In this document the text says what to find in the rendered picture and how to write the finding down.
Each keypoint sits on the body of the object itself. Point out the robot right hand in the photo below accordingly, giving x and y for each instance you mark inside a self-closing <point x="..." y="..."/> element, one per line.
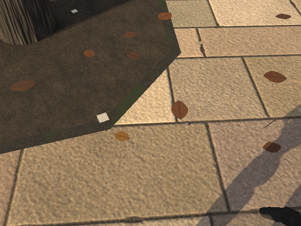
<point x="287" y="215"/>

